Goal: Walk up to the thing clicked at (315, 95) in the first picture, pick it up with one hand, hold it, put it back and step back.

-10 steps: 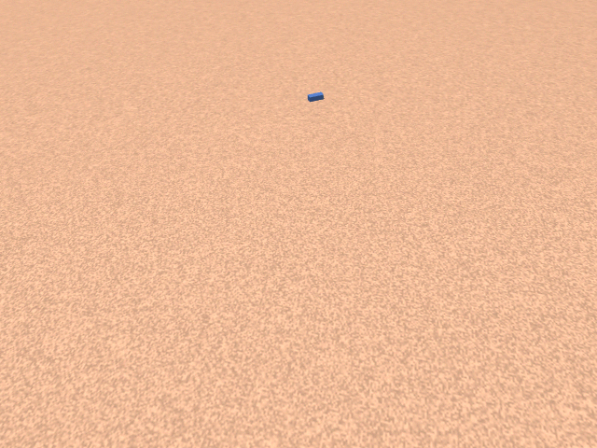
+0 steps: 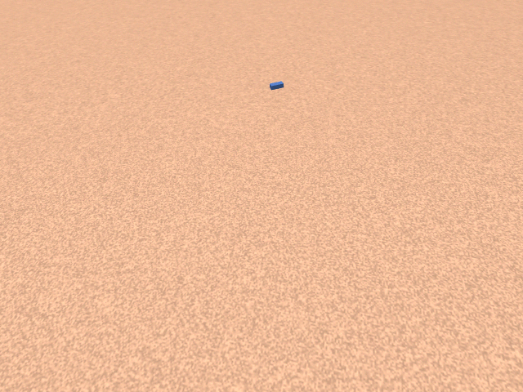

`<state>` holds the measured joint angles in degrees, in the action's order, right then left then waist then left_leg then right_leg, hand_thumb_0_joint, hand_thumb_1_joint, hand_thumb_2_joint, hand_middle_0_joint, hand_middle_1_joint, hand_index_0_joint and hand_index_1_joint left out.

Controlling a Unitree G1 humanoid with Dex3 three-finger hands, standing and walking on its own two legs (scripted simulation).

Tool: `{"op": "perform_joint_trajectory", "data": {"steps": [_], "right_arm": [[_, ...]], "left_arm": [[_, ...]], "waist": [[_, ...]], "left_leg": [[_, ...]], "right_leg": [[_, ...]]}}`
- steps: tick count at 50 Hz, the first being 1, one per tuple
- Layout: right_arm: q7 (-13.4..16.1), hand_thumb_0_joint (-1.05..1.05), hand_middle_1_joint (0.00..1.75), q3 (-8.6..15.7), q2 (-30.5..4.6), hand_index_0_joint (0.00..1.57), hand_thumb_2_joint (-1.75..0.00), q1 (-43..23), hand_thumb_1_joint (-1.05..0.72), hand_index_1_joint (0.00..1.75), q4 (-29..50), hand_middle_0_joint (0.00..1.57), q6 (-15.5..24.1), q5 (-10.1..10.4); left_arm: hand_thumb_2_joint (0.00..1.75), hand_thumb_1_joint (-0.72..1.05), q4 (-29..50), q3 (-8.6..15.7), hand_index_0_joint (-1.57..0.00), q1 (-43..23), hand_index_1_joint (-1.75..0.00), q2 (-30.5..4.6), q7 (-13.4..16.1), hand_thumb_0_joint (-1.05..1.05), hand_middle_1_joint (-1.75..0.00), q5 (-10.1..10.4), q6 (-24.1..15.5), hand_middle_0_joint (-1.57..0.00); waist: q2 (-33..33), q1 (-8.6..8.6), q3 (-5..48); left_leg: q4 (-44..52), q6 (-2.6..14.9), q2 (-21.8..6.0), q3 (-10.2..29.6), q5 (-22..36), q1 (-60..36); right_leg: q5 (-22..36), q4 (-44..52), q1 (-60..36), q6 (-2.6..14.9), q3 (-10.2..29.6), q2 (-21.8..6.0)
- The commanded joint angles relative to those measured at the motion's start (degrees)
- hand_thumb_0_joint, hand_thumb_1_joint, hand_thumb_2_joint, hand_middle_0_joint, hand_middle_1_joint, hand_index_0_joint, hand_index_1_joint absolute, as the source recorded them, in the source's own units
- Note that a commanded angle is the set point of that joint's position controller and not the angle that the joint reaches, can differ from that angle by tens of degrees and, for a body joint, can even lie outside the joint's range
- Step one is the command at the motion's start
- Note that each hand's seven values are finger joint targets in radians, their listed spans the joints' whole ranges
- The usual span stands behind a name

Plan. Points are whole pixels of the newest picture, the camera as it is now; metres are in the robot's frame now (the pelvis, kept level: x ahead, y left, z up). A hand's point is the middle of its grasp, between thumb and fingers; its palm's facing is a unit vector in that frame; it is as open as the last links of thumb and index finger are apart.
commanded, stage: stand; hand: left
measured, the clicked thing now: (276, 85) +2.23 -0.02 -0.77
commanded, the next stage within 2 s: walk up in 0.92 s
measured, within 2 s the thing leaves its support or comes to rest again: neither
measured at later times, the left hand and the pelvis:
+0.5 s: hand out of the picture +0.08 +0.25 -0.16, palm faces -0.03 -0.94 -0.34, open 7.4 cm; pelvis +0.00 +0.00 +0.00, yaw +0 degrees
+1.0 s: hand out of the picture +0.08 +0.25 -0.15, palm faces -0.04 -0.94 -0.33, open 7.4 cm; pelvis +0.01 +0.00 +0.00, yaw -2 degrees
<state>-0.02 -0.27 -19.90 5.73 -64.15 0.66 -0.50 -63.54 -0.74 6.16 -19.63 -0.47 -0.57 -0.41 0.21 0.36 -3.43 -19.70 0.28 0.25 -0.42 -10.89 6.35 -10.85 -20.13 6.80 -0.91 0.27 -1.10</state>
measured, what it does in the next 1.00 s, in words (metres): stands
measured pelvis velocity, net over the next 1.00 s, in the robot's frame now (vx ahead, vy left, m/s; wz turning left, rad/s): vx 0.01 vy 0.00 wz -0.03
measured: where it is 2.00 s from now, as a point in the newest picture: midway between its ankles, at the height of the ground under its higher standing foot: (308, 322)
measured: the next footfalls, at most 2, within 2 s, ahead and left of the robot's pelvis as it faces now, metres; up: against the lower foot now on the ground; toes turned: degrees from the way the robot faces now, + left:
right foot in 1.26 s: +0.19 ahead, -0.23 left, +0.00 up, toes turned -10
left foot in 1.70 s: +0.48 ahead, +0.04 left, +0.00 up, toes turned +3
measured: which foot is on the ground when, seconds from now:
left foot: down 0.00-1.00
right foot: down 0.00-0.96, up 0.98-1.00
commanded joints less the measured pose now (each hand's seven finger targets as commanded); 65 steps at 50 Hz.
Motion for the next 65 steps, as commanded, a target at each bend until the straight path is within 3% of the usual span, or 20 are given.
{"op": "perform_joint_trajectory", "data": {"steps": [1,45,46,47,48,49,50,51,52,55,56,58,60,61,62,63,64,65], "right_arm": [[0.56,0.0,0.3,2.44,-11.73,0.2,-0.9,-1.99,-0.9,0.3,3.36,0.2,1.3,0.04],[0.62,0.0,0.3,2.37,-12.32,0.2,-0.9,-1.56,-0.9,0.3,3.09,0.2,1.32,0.05],[-1.0,0.0,0.3,7.26,-19.74,0.2,-0.9,2.94,-0.9,0.3,7.06,0.2,3.03,-1.37],[-1.75,0.0,0.3,8.19,-20.48,0.2,-0.9,4.56,-0.9,0.3,5.81,0.2,3.32,-1.96],[-2.07,0.0,0.3,9.25,-21.19,0.2,-0.9,6.31,-0.9,0.3,6.15,0.2,3.41,-1.8],[-2.14,0.0,0.3,9.91,-21.83,0.2,-0.9,8.31,-0.9,0.3,6.75,0.2,3.85,-1.85],[-2.14,0.0,0.3,10.15,-22.02,0.2,-0.9,8.31,-0.9,0.3,7.69,0.2,4.49,-1.75],[-2.0,0.0,0.3,9.97,-21.09,0.2,-0.9,6.92,-0.9,0.3,8.6,0.2,4.96,-1.41],[-2.09,0.0,0.3,9.72,-20.62,0.2,-0.9,5.13,-0.9,0.3,9.51,0.2,5.18,-1.53],[-2.79,0.0,0.3,9.93,-21.1,0.2,-0.9,-0.98,-0.9,0.3,12.16,0.2,5.21,-1.92],[-3.07,0.0,0.3,9.8,-20.83,0.2,-0.9,-0.68,-0.9,0.3,12.15,0.2,5.1,-2.12],[-3.48,0.0,0.3,9.76,-21.2,0.2,-0.9,-0.99,-0.9,0.3,12.31,0.2,5.07,-2.09],[-3.51,0.0,0.3,9.52,-20.72,0.2,-0.9,-4.05,-0.9,0.3,12.95,0.2,4.58,-2.02],[-3.3,0.0,0.3,8.9,-19.12,0.2,-0.9,-4.33,-0.9,0.3,12.92,0.2,4.12,-2.2],[-3.32,0.0,0.3,7.46,-15.72,0.2,-0.9,-2.68,-0.9,0.3,12.85,0.2,4.05,-2.65],[-3.61,0.0,0.3,5.35,-9.73,0.2,-0.9,-3.29,-0.9,0.3,14.81,0.2,4.15,-2.1],[-3.44,0.0,0.3,6.0,-12.86,0.2,-0.9,-3.37,-0.9,0.3,16.27,0.2,4.1,-0.79],[-3.31,0.0,0.3,7.11,-17.62,0.2,-0.9,-4.65,-0.9,0.3,15.26,0.2,4.02,-0.9]], "left_arm": [[0.9,0.9,3.23,2.66,-0.2,-2.25,-0.3,-12.1,1.01,0.0,-0.3,0.15,-1.35,-0.2],[0.9,0.9,2.99,2.68,-0.2,-1.52,-0.3,-12.3,0.95,0.0,-0.3,0.08,-1.3,-0.2],[0.9,0.9,7.53,7.36,-0.2,0.89,-0.3,-19.86,-1.48,0.0,-0.3,-1.41,-2.14,-0.2],[0.9,0.9,8.25,7.39,-0.2,-3.37,-0.3,-18.27,-2.44,0.0,-0.3,-1.83,-1.96,-0.2],[0.9,0.9,10.55,7.12,-0.2,-9.04,-0.3,-15.83,-3.23,0.0,-0.3,-2.07,-1.98,-0.2],[0.9,0.9,12.57,6.85,-0.2,-11.75,-0.3,-14.72,-3.53,0.0,-0.3,-2.21,-2.17,-0.2],[0.9,0.9,13.35,6.66,-0.2,-12.96,-0.3,-15.04,-3.66,0.0,-0.3,-1.96,-2.76,-0.2],[0.9,0.9,12.74,6.88,-0.2,-10.62,-0.3,-16.46,-4.12,0.0,-0.3,-1.77,-3.12,-0.2],[0.9,0.9,12.19,7.0,-0.2,-7.1,-0.3,-16.67,-4.75,0.0,-0.3,-1.37,-3.07,-0.2],[0.9,0.9,11.43,7.41,-0.2,-2.45,-0.3,-16.77,-6.3,0.0,-0.3,-1.25,-2.6,-0.2],[0.9,0.9,11.51,7.58,-0.2,-2.92,-0.3,-16.56,-6.6,0.0,-0.3,-1.39,-2.42,-0.2],[0.9,0.9,11.76,7.92,-0.2,-1.53,-0.3,-16.42,-6.79,0.0,-0.3,-1.39,-2.28,-0.2],[0.9,0.9,9.65,8.56,-0.2,4.58,-0.3,-16.63,-6.33,0.0,-0.3,-1.11,-2.53,-0.2],[0.9,0.9,7.86,8.85,-0.2,8.62,-0.3,-17.49,-5.8,0.0,-0.3,-1.21,-2.94,-0.2],[0.9,0.9,5.42,10.4,-0.2,17.35,-0.3,-20.38,-4.65,0.0,-0.3,-1.41,-3.74,-0.2],[0.9,0.9,4.71,11.83,-0.2,24.81,-0.3,-25.72,-3.37,0.0,-0.3,-2.13,-4.37,-0.2],[0.9,0.9,8.39,11.03,-0.2,19.35,-0.3,-28.55,-3.07,0.0,-0.3,-1.59,-4.82,-0.2],[0.9,0.9,11.19,10.71,-0.2,11.11,-0.3,-29.58,-3.05,0.0,-0.3,-0.49,-5.1,-0.2]], "waist": [[-0.36,-0.28,5.48],[-0.74,-0.16,4.54],[-1.07,-0.99,13.0],[1.98,-2.9,7.89],[6.79,-5.31,1.33],[10.21,-6.9,-2.14],[6.14,-6.72,-3.57],[2.44,-4.73,-1.15],[3.07,-3.12,1.28],[8.83,0.38,0.89],[9.27,-0.25,0.38],[9.9,0.44,0.37],[7.0,4.35,1.53],[2.24,6.06,1.92],[-9.16,10.19,6.39],[-25.27,13.48,5.95],[-19.05,10.0,4.47],[-9.77,6.89,-1.38]], "left_leg": [[3.25,1.49,-7.58,5.48,8.23,-0.8],[3.88,1.2,-7.61,5.58,8.54,-1.52],[-0.97,5.66,-8.05,7.43,-25.65,-5.27],[2.04,7.18,-10.13,10.85,-36.08,-4.8],[7.46,10.15,-15.79,17.62,-39.49,-6.58],[13.08,14.19,-23.97,26.25,-37.6,-9.89],[14.53,15.6,-26.77,28.45,-33.06,-9.66],[14.57,14.78,-25.13,26.42,-31.99,-10.31],[14.41,13.78,-22.76,22.0,-32.11,-11.66],[14.34,10.72,-18.02,11.0,-28.79,-0.27],[13.53,9.93,-16.02,7.76,-26.97,2.32],[12.03,9.02,-14.62,4.68,-26.06,5.41],[5.2,7.97,-13.48,0.9,-28.47,13.17],[-2.5,6.93,-11.29,-1.79,-29.71,18.98],[-22.29,5.18,-6.64,-5.55,-25.27,26.7],[-44.31,3.47,0.63,-6.42,-27.05,39.26],[-50.96,1.72,1.66,2.84,-21.54,40.21],[-52.45,1.66,-4.12,7.86,-16.2,38.69]], "right_leg": [[7.96,2.95,-1.26,2.31,4.78,-6.3],[7.98,3.87,-0.8,2.26,4.82,-6.36],[-22.19,-2.87,3.36,4.34,5.8,-3.95],[-27.83,-8.49,14.36,4.24,4.42,-3.23],[-22.03,-16.34,26.24,3.14,0.81,-1.79],[-17.16,-26.35,36.54,2.3,0.64,-2.14],[-16.45,-27.38,38.7,2.26,5.24,-5.09],[-14.8,-29.68,37.6,2.3,6.72,-6.3],[-14.41,-28.54,36.2,1.8,5.3,-6.64],[-10.68,-24.08,23.43,0.45,0.73,-6.07],[-8.96,-21.8,20.4,0.09,-1.3,-5.08],[-6.26,-18.15,14.56,-0.04,-3.7,-4.53],[-0.87,-14.34,2.48,0.38,-5.92,-3.77],[-0.7,-12.78,-5.19,0.57,-6.96,-2.2],[-8.28,-11.34,-17.95,1.71,-4.69,-0.65],[-29.9,0.16,-19.95,4.22,13.21,-10.4],[-48.19,18.12,-10.42,10.78,41.27,-23.74],[-49.52,19.69,-2.18,13.71,42.97,-25.97]]}}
